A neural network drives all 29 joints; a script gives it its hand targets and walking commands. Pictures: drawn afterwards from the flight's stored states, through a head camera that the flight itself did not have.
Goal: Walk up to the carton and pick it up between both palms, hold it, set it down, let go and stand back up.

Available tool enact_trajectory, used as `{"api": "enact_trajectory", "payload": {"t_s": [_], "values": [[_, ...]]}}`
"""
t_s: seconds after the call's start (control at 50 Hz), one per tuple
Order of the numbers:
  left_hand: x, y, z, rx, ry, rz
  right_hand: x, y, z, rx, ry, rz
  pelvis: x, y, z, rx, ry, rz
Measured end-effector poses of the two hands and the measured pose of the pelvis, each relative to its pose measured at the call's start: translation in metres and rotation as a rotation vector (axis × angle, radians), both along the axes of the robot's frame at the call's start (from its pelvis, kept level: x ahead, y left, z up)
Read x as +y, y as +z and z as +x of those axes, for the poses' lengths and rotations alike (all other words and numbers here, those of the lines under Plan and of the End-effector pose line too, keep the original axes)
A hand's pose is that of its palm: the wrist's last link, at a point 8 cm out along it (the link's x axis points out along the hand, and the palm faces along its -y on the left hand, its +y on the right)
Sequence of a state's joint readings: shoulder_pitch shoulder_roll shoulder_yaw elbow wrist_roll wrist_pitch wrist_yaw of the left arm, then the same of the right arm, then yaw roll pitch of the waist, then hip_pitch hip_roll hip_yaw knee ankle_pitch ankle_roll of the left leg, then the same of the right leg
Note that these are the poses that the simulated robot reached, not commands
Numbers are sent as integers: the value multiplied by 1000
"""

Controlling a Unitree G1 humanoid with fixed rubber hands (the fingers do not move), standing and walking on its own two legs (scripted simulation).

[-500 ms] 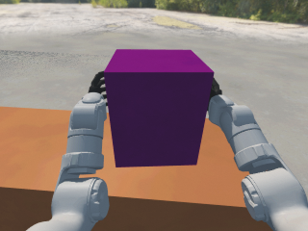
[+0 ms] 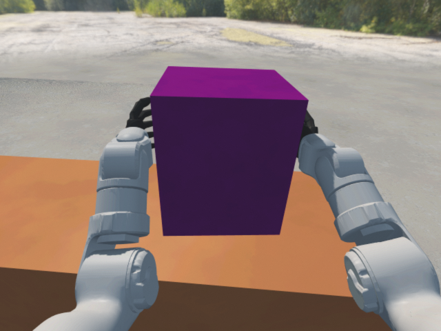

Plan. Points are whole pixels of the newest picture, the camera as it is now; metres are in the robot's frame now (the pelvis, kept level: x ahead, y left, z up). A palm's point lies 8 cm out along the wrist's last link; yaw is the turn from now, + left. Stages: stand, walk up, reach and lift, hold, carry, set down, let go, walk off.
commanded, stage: hold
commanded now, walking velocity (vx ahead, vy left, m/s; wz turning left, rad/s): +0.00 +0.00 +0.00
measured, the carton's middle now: (222, 147) +0.38 +0.02 +0.25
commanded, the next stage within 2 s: none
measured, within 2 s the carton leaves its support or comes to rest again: neither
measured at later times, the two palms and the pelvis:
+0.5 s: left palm (140, 141) +0.37 +0.16 +0.27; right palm (305, 145) +0.37 -0.14 +0.26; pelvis +0.00 +0.00 +0.00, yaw +0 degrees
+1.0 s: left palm (137, 138) +0.37 +0.17 +0.27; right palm (304, 144) +0.37 -0.13 +0.26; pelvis +0.01 +0.00 +0.00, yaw +0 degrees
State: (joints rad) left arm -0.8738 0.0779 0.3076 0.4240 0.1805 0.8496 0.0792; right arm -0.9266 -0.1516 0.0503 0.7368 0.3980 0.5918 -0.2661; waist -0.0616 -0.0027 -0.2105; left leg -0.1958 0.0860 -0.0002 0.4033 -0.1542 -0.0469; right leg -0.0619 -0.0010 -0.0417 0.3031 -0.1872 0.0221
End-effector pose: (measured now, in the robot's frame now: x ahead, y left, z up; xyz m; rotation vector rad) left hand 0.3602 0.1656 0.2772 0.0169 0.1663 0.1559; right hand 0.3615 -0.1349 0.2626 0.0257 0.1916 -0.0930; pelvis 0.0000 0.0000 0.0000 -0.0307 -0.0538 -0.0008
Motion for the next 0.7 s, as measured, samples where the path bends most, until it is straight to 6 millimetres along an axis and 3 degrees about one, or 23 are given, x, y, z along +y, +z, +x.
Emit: {"api": "enact_trajectory", "payload": {"t_s": [0.3,0.7], "values": [[-2,-14,8,27,-9,17,-2,-6,8,30,-1,-22,-2,0,1,26,5,-4],[0,-2,6,-4,7,-2,0,-5,8,7,10,-4,0,0,7,20,4,-2]]}}
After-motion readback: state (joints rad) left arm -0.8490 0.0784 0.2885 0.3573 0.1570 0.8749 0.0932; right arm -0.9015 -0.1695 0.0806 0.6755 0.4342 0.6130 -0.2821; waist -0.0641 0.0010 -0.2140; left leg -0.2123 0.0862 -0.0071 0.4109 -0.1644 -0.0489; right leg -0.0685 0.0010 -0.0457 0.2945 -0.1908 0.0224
